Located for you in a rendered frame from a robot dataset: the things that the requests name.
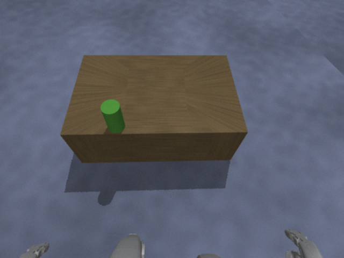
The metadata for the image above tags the can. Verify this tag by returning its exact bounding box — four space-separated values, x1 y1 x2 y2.
101 99 125 133

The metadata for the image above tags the right robot hand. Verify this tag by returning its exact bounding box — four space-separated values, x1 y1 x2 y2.
285 229 323 258

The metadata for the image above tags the left robot hand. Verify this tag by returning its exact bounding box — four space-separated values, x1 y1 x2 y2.
19 243 49 258

